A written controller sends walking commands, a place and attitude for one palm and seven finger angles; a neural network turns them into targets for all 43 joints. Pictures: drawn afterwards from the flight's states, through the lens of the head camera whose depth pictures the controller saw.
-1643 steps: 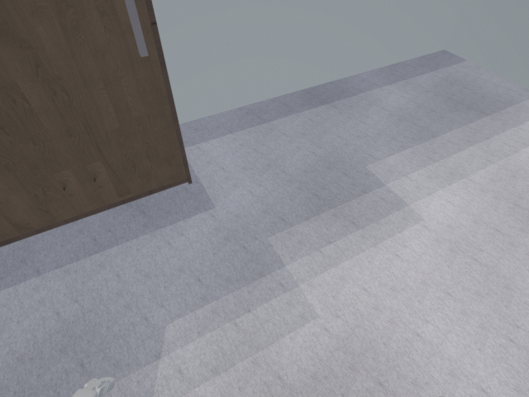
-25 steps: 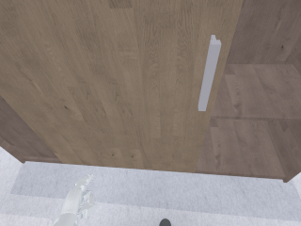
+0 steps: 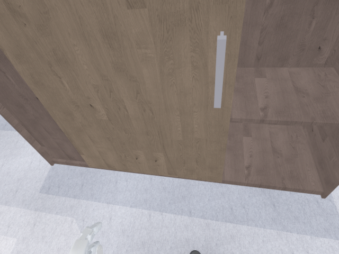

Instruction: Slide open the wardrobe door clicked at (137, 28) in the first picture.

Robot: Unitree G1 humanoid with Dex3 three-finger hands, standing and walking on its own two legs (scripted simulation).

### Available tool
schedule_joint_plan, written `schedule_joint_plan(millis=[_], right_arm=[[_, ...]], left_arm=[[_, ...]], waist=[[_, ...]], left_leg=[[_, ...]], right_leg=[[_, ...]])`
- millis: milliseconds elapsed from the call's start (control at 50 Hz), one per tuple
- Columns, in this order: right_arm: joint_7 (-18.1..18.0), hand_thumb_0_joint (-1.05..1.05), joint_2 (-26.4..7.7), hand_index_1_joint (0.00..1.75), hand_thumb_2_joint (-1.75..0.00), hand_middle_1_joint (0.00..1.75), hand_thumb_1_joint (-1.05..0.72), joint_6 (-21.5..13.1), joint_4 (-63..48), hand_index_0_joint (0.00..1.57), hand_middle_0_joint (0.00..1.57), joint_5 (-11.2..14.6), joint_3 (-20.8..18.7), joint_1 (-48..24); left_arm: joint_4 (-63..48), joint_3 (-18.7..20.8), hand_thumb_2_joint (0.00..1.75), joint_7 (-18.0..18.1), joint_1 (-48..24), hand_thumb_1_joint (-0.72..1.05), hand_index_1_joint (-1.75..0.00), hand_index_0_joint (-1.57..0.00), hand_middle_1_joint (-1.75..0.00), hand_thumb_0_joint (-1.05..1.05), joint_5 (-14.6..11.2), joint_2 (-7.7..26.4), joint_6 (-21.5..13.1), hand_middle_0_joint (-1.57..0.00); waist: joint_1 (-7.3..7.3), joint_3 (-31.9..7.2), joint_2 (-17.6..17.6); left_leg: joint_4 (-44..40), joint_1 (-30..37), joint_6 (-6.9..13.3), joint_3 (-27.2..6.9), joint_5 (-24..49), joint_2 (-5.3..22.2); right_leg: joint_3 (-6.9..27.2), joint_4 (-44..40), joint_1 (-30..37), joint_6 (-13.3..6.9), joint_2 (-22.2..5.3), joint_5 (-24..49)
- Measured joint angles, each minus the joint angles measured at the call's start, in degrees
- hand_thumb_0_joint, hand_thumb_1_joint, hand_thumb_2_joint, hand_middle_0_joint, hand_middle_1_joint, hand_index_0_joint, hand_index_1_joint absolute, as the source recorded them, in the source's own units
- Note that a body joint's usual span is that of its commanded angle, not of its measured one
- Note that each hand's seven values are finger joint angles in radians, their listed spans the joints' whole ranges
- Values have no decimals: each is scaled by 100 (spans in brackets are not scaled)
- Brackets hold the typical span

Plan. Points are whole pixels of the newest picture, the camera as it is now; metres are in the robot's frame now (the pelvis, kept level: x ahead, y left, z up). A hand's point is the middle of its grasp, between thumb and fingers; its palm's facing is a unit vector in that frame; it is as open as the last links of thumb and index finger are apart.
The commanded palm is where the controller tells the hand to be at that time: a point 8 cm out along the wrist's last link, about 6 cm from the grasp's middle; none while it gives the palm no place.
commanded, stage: stop stepping back and stand still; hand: right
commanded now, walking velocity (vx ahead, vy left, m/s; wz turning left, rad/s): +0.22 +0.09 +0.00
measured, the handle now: (219, 72) +0.66 -0.13 +0.08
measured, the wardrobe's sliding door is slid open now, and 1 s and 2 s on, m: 0.57 0.57 0.57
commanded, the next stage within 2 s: let the arm hang, fingers relaxed in 1.32 s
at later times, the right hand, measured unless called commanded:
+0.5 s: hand out of the picture +0.12 -0.31 +0.17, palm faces +0.41 +0.74 -0.54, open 7.4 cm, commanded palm +0.07 -0.35 +0.16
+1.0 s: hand out of the picture +0.20 -0.35 +0.16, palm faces +0.45 +0.73 -0.51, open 7.4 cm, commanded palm +0.14 -0.38 +0.16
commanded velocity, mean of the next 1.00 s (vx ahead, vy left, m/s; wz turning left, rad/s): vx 0.08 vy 0.06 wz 0.00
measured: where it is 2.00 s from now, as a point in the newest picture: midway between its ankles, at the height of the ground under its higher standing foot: outside the picture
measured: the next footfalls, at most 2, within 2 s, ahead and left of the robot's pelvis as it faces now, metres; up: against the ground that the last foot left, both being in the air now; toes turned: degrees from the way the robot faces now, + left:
left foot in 0.04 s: -0.07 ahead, +0.10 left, +0.00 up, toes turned +10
right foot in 0.18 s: +0.00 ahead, -0.20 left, +0.00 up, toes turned +3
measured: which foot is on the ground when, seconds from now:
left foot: up 0.00-0.02, down 0.04-0.18, up 0.20-0.42, down 0.44-1.00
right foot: up 0.00-0.16, down 0.18-0.42, up 0.44-0.64, down 0.66-1.00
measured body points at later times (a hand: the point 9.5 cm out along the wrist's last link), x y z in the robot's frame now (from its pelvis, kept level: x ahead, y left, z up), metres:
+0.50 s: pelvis -0.06 -0.05 -0.03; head -0.06 -0.06 +0.42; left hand +0.06 +0.17 -0.14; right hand +0.10 -0.35 +0.20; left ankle -0.05 +0.06 -0.75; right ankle -0.07 -0.19 -0.70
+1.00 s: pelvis +0.01 -0.07 -0.02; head +0.02 -0.07 +0.43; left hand +0.17 +0.15 -0.11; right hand +0.17 -0.38 +0.18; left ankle +0.00 +0.03 -0.75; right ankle +0.00 -0.19 -0.75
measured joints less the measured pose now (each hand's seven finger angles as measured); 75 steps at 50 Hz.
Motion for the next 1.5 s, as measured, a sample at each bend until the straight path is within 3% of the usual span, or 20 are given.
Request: schedule_joint_plan(millis=[40, 60, 100, 180, 220, 260, 300, 360, 420, 460, 520, 660, 740, 860, 940, 1000, 1160, 1320, 1420, 1500], right_arm=[[-31, 1, -73, 31, -89, 30, -89, -12, -179, 21, 21, 32, -325, 62], [41, 1, 130, 31, -89, 30, -89, -9, -123, 21, 21, 47, -273, -103], [95, 1, 351, 31, -89, 30, -89, -108, 365, 22, 21, 17, -110, -599], [-85, 0, 914, 31, -90, 30, -89, -19, 1244, 21, 21, -56, 158, -1585], [-172, 1, 1062, 31, -90, 30, -89, 13, 1344, 21, 21, -28, 132, -1814], [-135, 1, 911, 31, -90, 30, -89, -46, 1277, 21, 21, -15, -6, -1732], [-56, 1, 648, 31, -90, 30, -89, -136, 950, 20, 20, 18, -116, -1409], [35, 1, 489, 31, -90, 30, -89, -370, 394, 21, 21, -4, -79, -825], [44, 1, 247, 31, -90, 30, -89, -524, 213, 21, 21, -87, -96, -280], [29, 1, 91, 31, -90, 30, -89, -542, 343, 21, 21, -125, -166, -210], [4, 0, 425, 31, -89, 30, -89, -486, 943, 22, 22, -119, -71, -347], [-177, 1, 1167, 31, -90, 30, -89, -186, 1633, 21, 21, -88, 185, -931], [-182, 1, 1201, 31, -90, 30, -89, -215, 1487, 21, 21, -163, 368, -1403], [-113, 1, 662, 31, -90, 30, -89, -508, 774, 21, 21, -225, 96, -708], [-75, 1, 637, 31, -89, 30, -89, -567, 947, 21, 21, -131, 66, -362], [-109, 0, 766, 31, -89, 30, -89, -506, 1280, 22, 21, -83, 67, -309], [-133, 1, 1050, 31, -90, 30, -89, -125, 1598, 21, 21, -124, 406, -806], [-83, 1, 558, 31, -89, 30, -89, -444, 766, 21, 22, -60, 190, -331], [-73, 1, 447, 31, -89, 30, -89, -468, 1074, 22, 22, 20, -16, -142], [391, 0, 695, 31, -90, 30, -89, 128, 3355, 21, 21, -334, 1040, -1285]], left_arm=[[13, -17, 90, -45, -120, 89, -30, -20, -30, 1, -93, 194, 35, -21], [208, 23, 90, -50, -271, 89, -30, -20, -30, 1, -99, 325, 107, -21], [537, 32, 90, -20, -343, 90, -30, -20, -30, 1, -39, 332, 325, -21], [523, -56, 90, 100, -162, 90, -30, -20, -30, 1, -88, 284, 366, -21], [394, -50, 90, 160, -351, 90, -30, -20, -30, 1, -35, 244, 208, -21], [350, -116, 90, 95, -504, 90, -30, -20, -30, 1, 6, -64, 39, -20], [222, -227, 90, -39, -406, 90, -30, -20, -30, 1, 51, -358, -88, -20], [82, -352, 90, -191, -113, 90, -30, -20, -30, 1, 69, -483, -142, -21], [-40, -346, 90, -181, 164, 89, -30, -21, -30, 1, 68, -361, 3, -21], [44, -271, 90, -124, 126, 89, -30, -21, -30, 1, -4, -205, 156, -21], [517, -113, 90, -15, -196, 89, -30, -21, -30, 1, -5, 158, 337, -21], [425, 97, 90, 261, -329, 90, -30, -20, -30, 1, -24, 594, 75, -21], [329, 99, 90, 212, -674, 90, -30, -20, -30, 1, -13, 324, -166, -20], [-118, -143, 90, -44, -655, 90, -30, -20, -30, 1, -45, 51, -318, -20], [86, -116, 90, -64, -601, 90, -30, -20, -30, 1, -101, 123, -82, -21], [217, -129, 90, 6, -548, 90, -30, -20, -30, 1, -117, 240, 34, -21], [230, -108, 90, 161, -626, 90, -30, -20, -30, 1, -121, 303, 96, -21], [-159, -99, 90, 84, -877, 90, -30, -20, -30, 1, -137, 220, 124, -20], [-155, -80, 90, 125, -835, 90, -30, -20, -30, 1, -168, 263, 229, -20], [487, 8, 90, -221, -918, 90, -30, -20, -30, 0, -117, 742, 153, -20]], waist=[[-356, -67, 338], [-419, -65, 106], [-299, -198, -83], [-96, -390, 17], [41, -115, -4], [74, 216, 197], [185, 360, 312], [203, 393, 121], [181, 228, -199], [73, 144, -199], [-61, 175, -396], [-131, 128, -317], [-142, 443, 65], [43, 469, -191], [-25, 320, -464], [-66, 285, -510], [-110, 476, -256], [118, 460, -180], [78, 284, -291], [-94, 1, -626]], left_leg=[[-256, -12, 269, -122, 826, 542], [161, -197, 26, -134, 707, 469], [565, -233, -459, -47, 354, 443], [1140, -437, -592, 49, 15, 793], [2061, -963, -514, -317, -438, 749], [2901, -1457, -519, -712, -301, 550], [3224, -1797, -548, -684, -67, 387], [2322, -1750, -535, -357, 337, 303], [868, -1094, -404, -184, 211, 282], [437, -1017, -193, -402, 671, 414], [601, -964, -376, -414, 1071, 512], [880, -754, -631, -436, 664, 742], [1911, -1149, -627, -785, 215, 656], [350, -812, -510, -487, 1198, 436], [93, -695, -392, -483, 1168, 369], [0, -598, -466, -552, 1128, 405], [-90, -410, -584, -639, 1058, 525], [-268, -410, -563, -656, 1128, 451], [-374, -403, -589, -676, 1209, 445], [46, -787, -645, -549, 1064, 611]], right_leg=[[181, 3359, -1135, -405, 288, -817], [512, 4668, -1349, -634, 147, -954], [786, 5381, -1094, -769, -234, -809], [718, 2892, 385, -963, -826, -947], [736, 2637, 430, -681, -708, -1232], [540, 2500, 533, -615, -611, -909], [531, 2040, 679, -646, -592, -502], [624, 1427, 842, -717, -732, -192], [639, 1646, 637, -825, -839, -728], [546, 2841, 101, -902, -659, -1268], [465, 4320, -355, -902, -497, -1187], [89, 1601, 663, -1012, -542, -243], [-53, 1543, 842, -889, -371, -84], [80, 1360, 872, -791, -511, -92], [245, 1802, 721, -864, -401, -441], [195, 1121, 1004, -921, -349, 64], [105, 690, 1377, -954, -229, -128], [90, 740, 1285, -936, -302, -164], [70, 687, 1274, -954, -308, -123], [155, 1007, 878, -1032, -158, -155]])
